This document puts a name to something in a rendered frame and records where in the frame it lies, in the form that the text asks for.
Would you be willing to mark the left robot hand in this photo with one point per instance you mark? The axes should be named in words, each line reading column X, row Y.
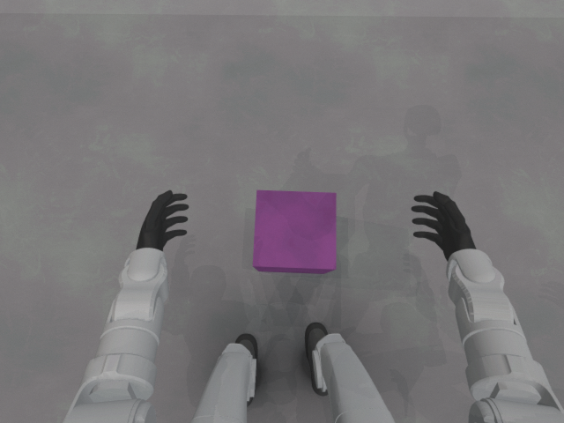
column 153, row 231

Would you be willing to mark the robot right forearm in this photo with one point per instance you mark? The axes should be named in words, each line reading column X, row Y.
column 500, row 364

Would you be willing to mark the right robot hand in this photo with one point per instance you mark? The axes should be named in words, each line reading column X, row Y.
column 453, row 233

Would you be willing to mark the robot right thigh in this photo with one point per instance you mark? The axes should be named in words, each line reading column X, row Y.
column 352, row 393

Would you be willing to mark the carton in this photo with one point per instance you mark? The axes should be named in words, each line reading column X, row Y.
column 295, row 231

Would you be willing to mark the left robot foot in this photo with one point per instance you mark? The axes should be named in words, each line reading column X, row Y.
column 250, row 343

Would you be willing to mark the robot left upper arm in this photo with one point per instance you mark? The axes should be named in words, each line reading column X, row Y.
column 120, row 411

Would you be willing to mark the robot right upper arm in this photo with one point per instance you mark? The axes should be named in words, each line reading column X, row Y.
column 492, row 410

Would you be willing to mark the robot left forearm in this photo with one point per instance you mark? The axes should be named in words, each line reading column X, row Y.
column 123, row 366

